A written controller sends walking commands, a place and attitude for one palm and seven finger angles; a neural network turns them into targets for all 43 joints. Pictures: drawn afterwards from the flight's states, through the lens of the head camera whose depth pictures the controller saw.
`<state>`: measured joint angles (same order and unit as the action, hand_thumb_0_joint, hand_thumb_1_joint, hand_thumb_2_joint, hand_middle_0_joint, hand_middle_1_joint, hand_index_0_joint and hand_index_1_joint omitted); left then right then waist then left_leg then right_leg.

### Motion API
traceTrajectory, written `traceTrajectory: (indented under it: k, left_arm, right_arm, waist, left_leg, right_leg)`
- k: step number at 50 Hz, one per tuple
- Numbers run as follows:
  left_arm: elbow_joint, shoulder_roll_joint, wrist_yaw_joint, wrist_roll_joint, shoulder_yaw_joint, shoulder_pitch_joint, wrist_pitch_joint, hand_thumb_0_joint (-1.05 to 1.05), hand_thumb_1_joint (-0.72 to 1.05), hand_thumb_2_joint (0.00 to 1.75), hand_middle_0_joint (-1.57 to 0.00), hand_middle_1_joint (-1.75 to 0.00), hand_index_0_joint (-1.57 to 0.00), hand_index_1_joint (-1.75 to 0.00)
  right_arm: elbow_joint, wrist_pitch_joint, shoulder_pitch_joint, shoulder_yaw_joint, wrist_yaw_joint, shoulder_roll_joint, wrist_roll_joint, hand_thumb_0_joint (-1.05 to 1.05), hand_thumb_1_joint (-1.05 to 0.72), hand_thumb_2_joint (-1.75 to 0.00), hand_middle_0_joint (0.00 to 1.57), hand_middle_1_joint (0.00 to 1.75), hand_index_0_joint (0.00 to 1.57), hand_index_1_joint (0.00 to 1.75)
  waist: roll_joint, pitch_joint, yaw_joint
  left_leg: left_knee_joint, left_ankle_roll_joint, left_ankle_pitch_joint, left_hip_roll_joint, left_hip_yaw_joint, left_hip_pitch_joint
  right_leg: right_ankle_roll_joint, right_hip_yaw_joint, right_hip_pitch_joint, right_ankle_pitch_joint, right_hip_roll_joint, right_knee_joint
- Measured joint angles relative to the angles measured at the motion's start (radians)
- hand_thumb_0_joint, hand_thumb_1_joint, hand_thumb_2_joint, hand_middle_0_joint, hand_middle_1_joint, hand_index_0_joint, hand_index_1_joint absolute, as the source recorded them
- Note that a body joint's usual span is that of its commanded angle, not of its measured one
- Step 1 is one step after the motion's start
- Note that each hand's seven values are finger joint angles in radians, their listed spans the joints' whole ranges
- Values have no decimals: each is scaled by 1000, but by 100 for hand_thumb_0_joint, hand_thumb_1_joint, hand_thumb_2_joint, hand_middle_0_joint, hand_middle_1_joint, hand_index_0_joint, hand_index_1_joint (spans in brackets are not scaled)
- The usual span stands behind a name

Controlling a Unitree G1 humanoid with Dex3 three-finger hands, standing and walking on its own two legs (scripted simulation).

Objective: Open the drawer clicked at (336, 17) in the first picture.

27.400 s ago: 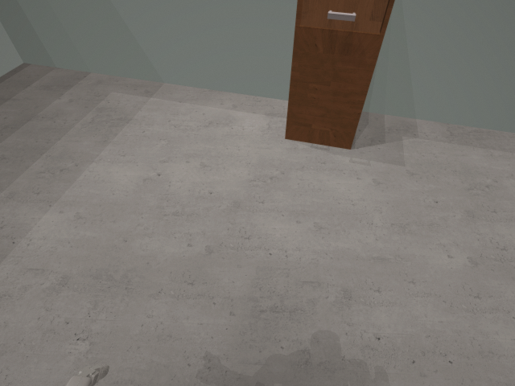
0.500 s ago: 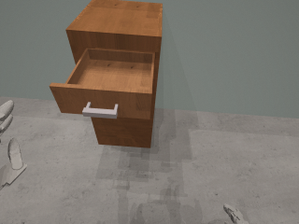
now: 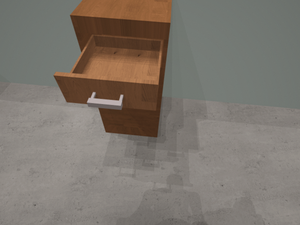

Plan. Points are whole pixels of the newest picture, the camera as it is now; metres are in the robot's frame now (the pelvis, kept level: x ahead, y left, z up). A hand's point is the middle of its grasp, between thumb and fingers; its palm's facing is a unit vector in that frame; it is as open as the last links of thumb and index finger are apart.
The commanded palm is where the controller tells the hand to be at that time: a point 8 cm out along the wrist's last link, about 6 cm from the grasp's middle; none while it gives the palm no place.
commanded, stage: let the arm hang, fingers relaxed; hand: left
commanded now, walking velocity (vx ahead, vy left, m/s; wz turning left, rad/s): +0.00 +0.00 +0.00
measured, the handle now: (106, 99) +0.51 +0.19 -0.02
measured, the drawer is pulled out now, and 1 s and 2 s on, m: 0.28 0.28 0.28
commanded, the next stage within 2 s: look to check the result in 0.60 s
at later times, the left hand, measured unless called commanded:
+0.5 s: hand out of the picture -0.01 +0.15 -0.17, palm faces +0.02 -0.99 -0.16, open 7.3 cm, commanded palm none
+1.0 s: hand out of the picture -0.02 +0.15 -0.17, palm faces +0.03 -0.98 -0.18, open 7.4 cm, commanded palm none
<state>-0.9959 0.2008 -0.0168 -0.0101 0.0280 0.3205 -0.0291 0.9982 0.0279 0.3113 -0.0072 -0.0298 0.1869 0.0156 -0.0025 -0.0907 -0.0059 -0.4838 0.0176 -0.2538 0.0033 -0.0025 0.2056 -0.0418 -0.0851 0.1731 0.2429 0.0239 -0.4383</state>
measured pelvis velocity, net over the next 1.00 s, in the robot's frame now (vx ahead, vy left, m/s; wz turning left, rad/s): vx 0.00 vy -0.01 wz -0.02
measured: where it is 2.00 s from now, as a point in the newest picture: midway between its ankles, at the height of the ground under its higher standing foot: outside the picture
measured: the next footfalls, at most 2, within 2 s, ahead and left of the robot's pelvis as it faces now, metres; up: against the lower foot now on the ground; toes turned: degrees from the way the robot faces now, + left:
none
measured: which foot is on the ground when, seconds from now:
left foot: down 0.00-1.00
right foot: down 0.00-1.00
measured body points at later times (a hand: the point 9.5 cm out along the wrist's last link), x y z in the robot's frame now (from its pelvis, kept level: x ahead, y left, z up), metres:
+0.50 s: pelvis +0.00 +0.00 +0.00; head +0.01 -0.01 +0.45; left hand -0.01 +0.21 -0.16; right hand -0.03 -0.20 -0.16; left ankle +0.00 +0.11 -0.74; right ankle +0.00 -0.09 -0.74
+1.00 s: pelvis +0.00 -0.01 +0.00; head +0.02 -0.02 +0.45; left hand -0.02 +0.20 -0.15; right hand -0.03 -0.21 -0.17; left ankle +0.00 +0.11 -0.74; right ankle +0.00 -0.09 -0.74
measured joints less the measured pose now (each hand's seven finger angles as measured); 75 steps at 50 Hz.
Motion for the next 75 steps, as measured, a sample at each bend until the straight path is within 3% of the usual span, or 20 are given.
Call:
traceTrajectory:
  k: [9,22,75]
  left_arm:
    - [-106,-24,-8,5,-18,-2,16,0,92,90,-20,-30,-20,-29]
    - [-134,-86,-15,1,-29,-32,33,0,91,90,-20,-30,-20,-29]
    - [-138,-89,-21,6,-15,-24,45,0,91,90,-20,-30,-20,-29]
  right_arm:
    - [74,-10,-11,13,0,-33,-5,0,-91,-90,19,30,20,30]
    - [129,-17,-1,12,-1,-77,-4,1,-91,-90,20,30,20,30]
    - [136,-17,-12,-3,-14,-79,-3,0,-91,-90,19,30,20,30]
  waist:
    - [36,9,1]
    - [17,33,8]
    - [17,20,7]
  left_leg:
    - [57,4,27,8,-18,-43]
    - [75,-1,37,5,-26,-59]
    - [82,-40,18,-29,-10,-67]
  right_leg:
    - [5,18,-24,-17,-7,28]
    - [1,27,-29,-21,-4,29]
    - [-36,13,-42,-1,31,43]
